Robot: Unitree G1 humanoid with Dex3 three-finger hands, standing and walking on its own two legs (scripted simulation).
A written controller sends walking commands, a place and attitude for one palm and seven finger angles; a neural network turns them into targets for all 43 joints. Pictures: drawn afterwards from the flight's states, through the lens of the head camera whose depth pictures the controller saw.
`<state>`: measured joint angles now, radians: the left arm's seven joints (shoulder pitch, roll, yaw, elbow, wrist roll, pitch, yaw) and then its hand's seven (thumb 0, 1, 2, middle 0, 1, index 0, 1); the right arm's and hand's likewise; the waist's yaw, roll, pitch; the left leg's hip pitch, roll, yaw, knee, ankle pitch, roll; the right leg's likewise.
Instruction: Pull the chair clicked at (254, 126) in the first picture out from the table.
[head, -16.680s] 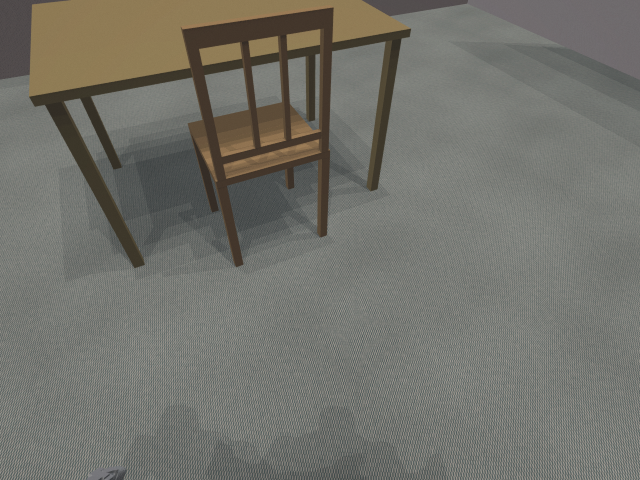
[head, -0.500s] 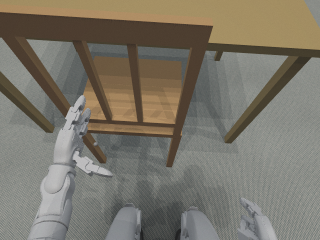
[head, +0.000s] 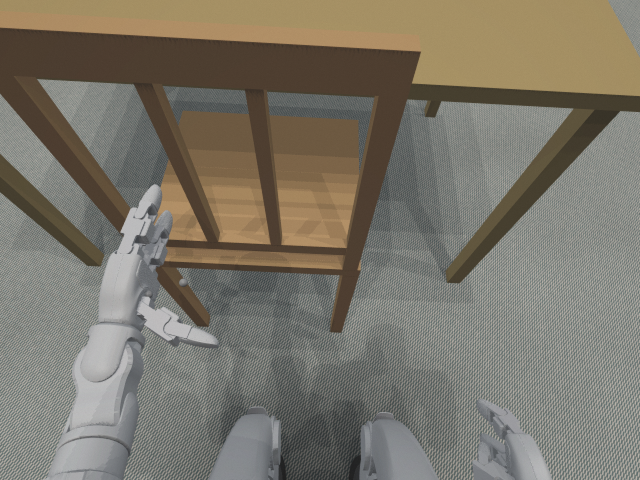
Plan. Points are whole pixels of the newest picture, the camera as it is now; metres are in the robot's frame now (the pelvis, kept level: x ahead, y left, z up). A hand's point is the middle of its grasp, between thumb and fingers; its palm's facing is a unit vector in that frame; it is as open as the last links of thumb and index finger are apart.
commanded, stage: aim the fingers beside a spindle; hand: left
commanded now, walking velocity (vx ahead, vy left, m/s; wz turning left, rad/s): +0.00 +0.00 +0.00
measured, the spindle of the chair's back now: (188, 178) +0.49 +0.19 +0.03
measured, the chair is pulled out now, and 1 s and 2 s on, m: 0.00 0.00 0.00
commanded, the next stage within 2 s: push the fingers through the gap in 0.08 s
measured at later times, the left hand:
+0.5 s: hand (187, 267) +0.36 +0.17 +0.02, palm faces -0.03 -1.00 -0.05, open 16.9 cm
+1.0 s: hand (201, 227) +0.42 +0.17 +0.01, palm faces -0.03 -1.00 -0.05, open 16.9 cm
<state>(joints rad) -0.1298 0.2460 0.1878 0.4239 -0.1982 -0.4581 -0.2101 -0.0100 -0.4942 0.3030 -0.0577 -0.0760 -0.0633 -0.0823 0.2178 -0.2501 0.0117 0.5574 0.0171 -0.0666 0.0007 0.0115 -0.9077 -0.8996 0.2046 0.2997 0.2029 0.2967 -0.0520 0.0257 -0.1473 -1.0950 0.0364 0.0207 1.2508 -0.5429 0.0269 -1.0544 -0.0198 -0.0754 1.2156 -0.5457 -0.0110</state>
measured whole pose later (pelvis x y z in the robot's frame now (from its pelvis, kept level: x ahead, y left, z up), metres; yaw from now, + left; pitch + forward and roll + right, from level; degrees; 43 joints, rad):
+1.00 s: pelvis +0.00 +0.00 -0.01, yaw -1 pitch +24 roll -2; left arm -0.48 0.30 0.26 0.76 -0.14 -0.48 -0.19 -0.01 -0.50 0.30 -0.06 -0.08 -0.06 -0.08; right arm 0.27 -0.26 0.01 0.61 0.00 -0.03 0.01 0.01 -0.91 -0.90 0.20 0.30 0.20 0.30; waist -0.10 0.03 -0.14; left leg -1.15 0.04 0.02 1.27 -0.54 0.03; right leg -1.11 -0.01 -0.07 1.23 -0.54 -0.01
